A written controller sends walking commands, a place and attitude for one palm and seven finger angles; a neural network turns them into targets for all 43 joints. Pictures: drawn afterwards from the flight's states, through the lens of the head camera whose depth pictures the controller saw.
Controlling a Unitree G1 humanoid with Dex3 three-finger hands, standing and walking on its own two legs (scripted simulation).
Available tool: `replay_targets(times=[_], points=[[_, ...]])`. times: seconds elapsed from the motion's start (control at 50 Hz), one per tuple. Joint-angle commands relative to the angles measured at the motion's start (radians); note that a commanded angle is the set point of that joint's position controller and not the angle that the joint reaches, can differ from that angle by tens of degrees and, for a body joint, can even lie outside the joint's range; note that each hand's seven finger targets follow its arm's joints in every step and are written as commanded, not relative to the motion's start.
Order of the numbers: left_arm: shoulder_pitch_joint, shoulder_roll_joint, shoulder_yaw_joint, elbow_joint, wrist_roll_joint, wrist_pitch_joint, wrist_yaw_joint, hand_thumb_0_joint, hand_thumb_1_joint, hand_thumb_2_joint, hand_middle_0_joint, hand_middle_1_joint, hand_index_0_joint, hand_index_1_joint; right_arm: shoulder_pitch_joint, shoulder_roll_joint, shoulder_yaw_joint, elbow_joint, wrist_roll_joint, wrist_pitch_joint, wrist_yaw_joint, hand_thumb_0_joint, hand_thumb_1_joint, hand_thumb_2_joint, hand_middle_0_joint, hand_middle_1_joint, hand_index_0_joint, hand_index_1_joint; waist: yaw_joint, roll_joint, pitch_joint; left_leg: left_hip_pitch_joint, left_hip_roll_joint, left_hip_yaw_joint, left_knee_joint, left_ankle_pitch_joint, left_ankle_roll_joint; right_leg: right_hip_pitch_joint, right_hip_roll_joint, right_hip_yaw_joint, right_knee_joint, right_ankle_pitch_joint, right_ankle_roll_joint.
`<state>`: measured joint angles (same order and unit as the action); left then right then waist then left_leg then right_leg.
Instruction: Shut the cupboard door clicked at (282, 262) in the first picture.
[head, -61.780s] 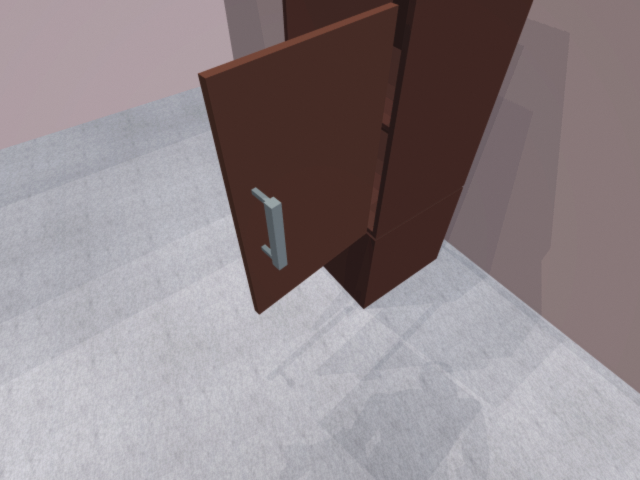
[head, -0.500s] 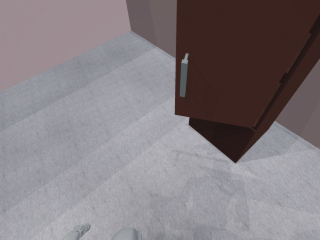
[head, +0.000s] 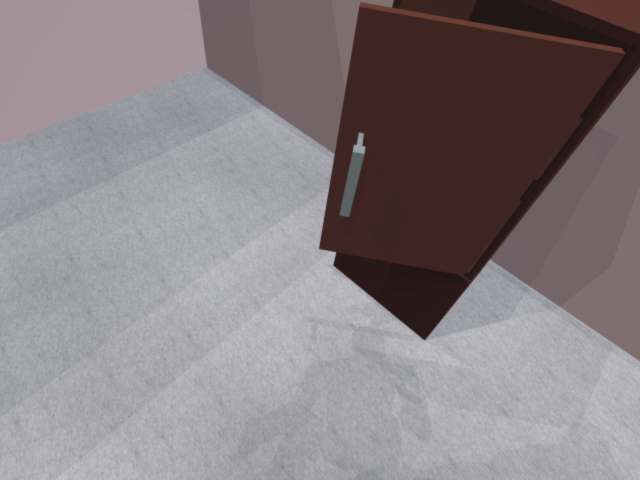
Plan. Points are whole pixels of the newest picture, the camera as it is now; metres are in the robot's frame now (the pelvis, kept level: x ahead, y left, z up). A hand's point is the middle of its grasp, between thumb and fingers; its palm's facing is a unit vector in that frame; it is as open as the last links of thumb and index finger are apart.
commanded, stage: take the last steps up to it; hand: left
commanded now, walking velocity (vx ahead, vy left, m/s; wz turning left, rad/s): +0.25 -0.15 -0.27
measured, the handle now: (352, 176) +0.66 -0.01 -0.05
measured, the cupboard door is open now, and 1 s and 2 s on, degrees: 34 34 34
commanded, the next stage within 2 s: come to a stop and stand still in 0.72 s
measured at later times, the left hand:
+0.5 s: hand (280, 440) +0.20 +0.06 -0.16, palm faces -0.16 -0.97 -0.21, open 7.4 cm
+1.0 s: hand out of the picture +0.15 +0.00 -0.19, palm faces +0.00 -0.99 -0.12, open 7.4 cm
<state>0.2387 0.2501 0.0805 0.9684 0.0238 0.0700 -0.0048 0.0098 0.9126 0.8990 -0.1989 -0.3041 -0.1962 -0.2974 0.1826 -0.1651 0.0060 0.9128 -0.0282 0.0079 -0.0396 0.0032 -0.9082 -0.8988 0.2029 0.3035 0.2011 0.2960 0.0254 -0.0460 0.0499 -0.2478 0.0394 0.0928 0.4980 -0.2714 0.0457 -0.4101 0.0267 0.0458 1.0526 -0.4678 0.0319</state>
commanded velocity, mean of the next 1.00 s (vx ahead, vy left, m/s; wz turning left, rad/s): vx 0.12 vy -0.07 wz -0.04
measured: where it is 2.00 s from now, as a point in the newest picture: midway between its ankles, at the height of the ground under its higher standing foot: outside the picture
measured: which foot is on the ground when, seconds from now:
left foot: down 0.00-0.42, up 0.44-0.82, down 0.84-1.00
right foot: up 0.00-0.42, down 0.44-0.88, up 0.90-1.00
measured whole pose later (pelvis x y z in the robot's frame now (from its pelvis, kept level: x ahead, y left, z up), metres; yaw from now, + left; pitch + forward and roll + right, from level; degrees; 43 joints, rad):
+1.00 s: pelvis +0.18 -0.15 -0.01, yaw -5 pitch -2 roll +0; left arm 0.32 0.12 0.00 1.13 0.01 0.02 0.03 0.01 0.92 0.90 -0.20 -0.30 -0.20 -0.30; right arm 0.12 -0.12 0.01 1.03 -0.01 -0.02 -0.05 0.00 -0.91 -0.90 0.20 0.30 0.20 0.30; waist 0.04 -0.04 0.08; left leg -0.26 0.00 0.13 0.53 -0.24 0.06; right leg -0.21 -0.02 -0.03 0.70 -0.50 0.01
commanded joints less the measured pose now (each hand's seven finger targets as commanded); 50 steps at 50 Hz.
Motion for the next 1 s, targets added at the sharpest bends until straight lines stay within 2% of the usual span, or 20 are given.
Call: replay_targets(times=[0.0, 0.06, 0.2, 0.3, 0.36, 0.38, 0.4, 0.42, 0.44, 0.46, 0.48, 0.54, 0.72, 0.78, 0.8, 0.82, 0.84, 0.86, 0.92, 0.98], points=[[0.010, 0.046, 0.010, -0.056, 0.001, -0.025, -0.011, 0.000, 0.900, 0.900, -0.200, -0.300, -0.200, -0.300, 0.130, -0.198, -0.057, -0.011, -0.002, -0.029, -0.018, 0.000, -0.900, -0.900, 0.200, 0.300, 0.200, 0.300, -0.049, 0.171, -0.107, 0.227, 0.270, -0.204, -0.199, 0.398, 0.068, -0.142, -0.039, -0.003, 0.071, 0.078, 0.009], [-0.027, 0.041, 0.011, -0.061, 0.004, -0.022, -0.022, 0.000, 0.900, 0.900, -0.200, -0.300, -0.200, -0.300, 0.175, -0.207, -0.068, 0.019, -0.004, -0.035, -0.014, 0.000, -0.900, -0.900, 0.200, 0.300, 0.200, 0.300, -0.065, 0.183, -0.073, 0.231, 0.302, -0.203, -0.248, 0.220, 0.062, -0.198, -0.062, -0.004, 0.073, 0.117, 0.012], [-0.162, 0.025, -0.003, -0.094, 0.008, -0.029, -0.049, 0.000, 0.900, 0.900, -0.200, -0.300, -0.200, -0.300, 0.251, -0.213, -0.083, 0.083, -0.013, -0.047, -0.004, 0.000, -0.900, -0.900, 0.200, 0.300, 0.200, 0.300, -0.099, 0.198, 0.027, 0.211, 0.332, -0.160, -0.308, 0.094, 0.087, -0.203, -0.104, -0.062, -0.161, 0.138, 0.002], [-0.150, 0.025, -0.005, -0.083, 0.004, -0.035, -0.054, 0.000, 0.900, 0.900, -0.200, -0.300, -0.200, -0.300, 0.203, -0.239, -0.094, 0.096, -0.015, -0.043, 0.008, 0.000, -0.900, -0.900, 0.200, 0.300, 0.200, 0.300, -0.070, 0.236, 0.041, 0.046, 0.330, -0.113, -0.308, -0.057, 0.070, 0.009, -0.092, -0.103, -0.358, 0.142, -0.021], [-0.004, 0.045, 0.010, -0.028, 0.004, -0.046, -0.049, 0.000, 0.900, 0.900, -0.200, -0.300, -0.200, -0.300, 0.154, -0.242, -0.094, 0.100, -0.011, -0.037, 0.014, 0.000, -0.900, -0.900, 0.200, 0.300, 0.200, 0.300, 0.007, 0.174, -0.006, -0.076, 0.268, -0.042, -0.169, -0.127, 0.018, 0.279, -0.045, -0.145, -0.534, 0.238, -0.031], [0.088, 0.079, 0.017, 0.008, 0.005, -0.057, -0.040, 0.000, 0.900, 0.900, -0.200, -0.300, -0.200, -0.300, 0.156, -0.216, -0.088, 0.102, -0.006, -0.035, 0.020, 0.000, -0.900, -0.900, 0.200, 0.300, 0.200, 0.300, 0.046, 0.075, -0.039, -0.157, 0.193, 0.020, -0.029, -0.169, -0.018, 0.419, -0.056, -0.116, -0.619, 0.213, -0.047], [0.178, 0.176, 0.032, 0.038, 0.012, -0.072, -0.023, 0.000, 0.900, 0.900, -0.200, -0.300, -0.200, -0.300, 0.160, -0.131, -0.071, 0.082, 0.006, -0.033, 0.029, 0.000, -0.900, -0.900, 0.200, 0.300, 0.200, 0.300, 0.085, -0.209, -0.072, -0.351, 0.064, 0.133, 0.243, -0.316, -0.061, 0.562, -0.255, 0.132, -0.759, 0.015, -0.116], [0.217, 0.214, 0.034, 0.051, -0.001, -0.075, -0.006, 0.000, 0.900, 0.900, -0.200, -0.300, -0.200, -0.300, 0.107, -0.109, -0.060, 0.045, 0.007, -0.026, 0.028, 0.000, -0.900, -0.900, 0.200, 0.300, 0.200, 0.300, 0.098, -0.303, -0.054, -0.419, 0.021, 0.046, 0.483, -0.409, -0.058, 0.469, -0.401, 0.368, -0.890, -0.044, -0.185], [0.158, 0.196, 0.023, 0.033, -0.008, -0.075, 0.000, 0.000, 0.900, 0.900, -0.200, -0.300, -0.200, -0.300, 0.095, -0.130, -0.068, 0.045, 0.006, -0.021, 0.030, 0.000, -0.900, -0.900, 0.200, 0.300, 0.200, 0.300, 0.067, -0.178, 0.004, -0.418, 0.051, -0.038, 0.577, -0.319, -0.047, 0.348, -0.405, 0.329, -0.935, -0.104, -0.209], [0.080, 0.150, 0.016, 0.022, -0.005, -0.085, 0.006, 0.000, 0.900, 0.900, -0.200, -0.300, -0.200, -0.300, 0.125, -0.117, -0.072, 0.067, 0.005, -0.021, 0.027, 0.000, -0.900, -0.900, 0.200, 0.300, 0.200, 0.300, 0.020, -0.180, 0.019, -0.428, 0.072, -0.053, 0.615, -0.222, -0.048, 0.323, -0.365, 0.301, -0.931, -0.077, -0.207], [0.044, 0.108, 0.003, 0.019, -0.010, -0.093, 0.007, 0.000, 0.900, 0.900, -0.200, -0.300, -0.200, -0.300, 0.143, -0.119, -0.072, 0.087, 0.000, -0.021, 0.026, 0.000, -0.900, -0.900, 0.200, 0.300, 0.200, 0.300, -0.002, -0.190, 0.022, -0.406, 0.081, -0.060, 0.641, -0.169, -0.055, 0.299, -0.338, 0.254, -0.918, 0.011, -0.200], [-0.005, 0.023, -0.025, 0.025, -0.011, -0.117, 0.014, 0.000, 0.900, 0.900, -0.200, -0.300, -0.200, -0.300, 0.188, -0.081, -0.065, 0.118, -0.005, -0.016, 0.036, 0.000, -0.900, -0.900, 0.200, 0.300, 0.200, 0.300, -0.064, -0.043, 0.004, -0.307, 0.089, -0.046, 0.576, -0.058, -0.074, 0.255, -0.263, 0.015, -0.866, 0.387, -0.204], [0.130, 0.017, -0.035, 0.115, -0.002, -0.139, 0.028, 0.000, 0.900, 0.900, -0.200, -0.300, -0.200, -0.300, 0.028, -0.038, -0.046, 0.067, 0.004, -0.032, 0.038, 0.000, -0.900, -0.900, 0.200, 0.300, 0.200, 0.300, -0.022, -0.020, -0.017, -0.259, 0.037, -0.005, 0.207, -0.062, -0.060, 0.429, -0.286, 0.022, -0.768, 0.835, -0.243], [0.126, 0.015, -0.038, 0.136, -0.011, -0.134, 0.028, 0.000, 0.900, 0.900, -0.200, -0.300, -0.200, -0.300, 0.081, -0.042, -0.041, 0.097, 0.005, -0.042, 0.027, 0.000, -0.900, -0.900, 0.200, 0.300, 0.200, 0.300, -0.063, -0.032, -0.025, -0.072, -0.012, 0.023, 0.054, 0.055, -0.039, 0.379, -0.234, -0.016, -0.655, 0.917, -0.196], [0.124, 0.004, -0.042, 0.138, -0.013, -0.130, 0.028, 0.000, 0.900, 0.900, -0.200, -0.300, -0.200, -0.300, 0.146, -0.061, -0.045, 0.126, 0.004, -0.050, 0.023, 0.000, -0.900, -0.900, 0.200, 0.300, 0.200, 0.300, -0.090, -0.006, -0.044, 0.073, -0.013, 0.005, -0.001, 0.227, -0.024, 0.297, -0.199, -0.041, -0.549, 0.896, -0.158], [0.138, -0.021, -0.047, 0.133, -0.020, -0.128, 0.033, 0.000, 0.900, 0.900, -0.200, -0.300, -0.200, -0.300, 0.216, -0.104, -0.046, 0.143, -0.001, -0.057, 0.013, 0.000, -0.900, -0.900, 0.200, 0.300, 0.200, 0.300, -0.105, 0.080, -0.104, 0.235, 0.093, -0.119, -0.012, 0.534, 0.028, 0.199, -0.135, -0.081, -0.417, 0.770, -0.100], [0.168, -0.065, -0.062, 0.122, -0.031, -0.123, 0.042, 0.000, 0.900, 0.900, -0.200, -0.300, -0.200, -0.300, 0.256, -0.155, -0.047, 0.151, -0.001, -0.057, -0.002, 0.000, -0.900, -0.900, 0.200, 0.300, 0.200, 0.300, -0.098, 0.221, -0.168, 0.365, 0.275, -0.286, 0.018, 0.947, 0.137, 0.078, -0.069, -0.116, -0.292, 0.381, -0.046], [0.171, -0.061, -0.068, 0.116, -0.032, -0.112, 0.051, 0.000, 0.900, 0.900, -0.200, -0.300, -0.200, -0.300, 0.232, -0.152, -0.040, 0.151, 0.010, -0.045, -0.012, 0.000, -0.900, -0.900, 0.200, 0.300, 0.200, 0.300, -0.077, 0.234, -0.146, 0.297, 0.366, -0.326, -0.049, 1.115, 0.210, 0.083, -0.051, -0.081, -0.211, -0.113, -0.029], [0.147, -0.055, -0.063, 0.123, -0.018, -0.061, 0.052, 0.000, 0.900, 0.900, -0.200, -0.300, -0.200, -0.300, 0.041, -0.117, -0.019, 0.114, 0.017, -0.028, -0.026, 0.000, -0.900, -0.900, 0.200, 0.300, 0.200, 0.300, -0.013, 0.187, 0.032, 0.042, 0.289, -0.244, -0.159, 0.811, 0.164, 0.144, -0.103, -0.023, -0.311, -0.103, -0.018], [0.196, -0.042, -0.052, 0.130, -0.009, -0.046, 0.048, 0.000, 0.900, 0.900, -0.200, -0.300, -0.200, -0.300, -0.016, -0.136, -0.038, 0.103, 0.025, -0.009, -0.022, 0.000, -0.900, -0.900, 0.200, 0.300, 0.200, 0.300, 0.012, 0.119, -0.053, 0.083, 0.207, -0.180, -0.102, 0.613, 0.100, 0.191, -0.082, -0.029, -0.500, 0.169, -0.023]])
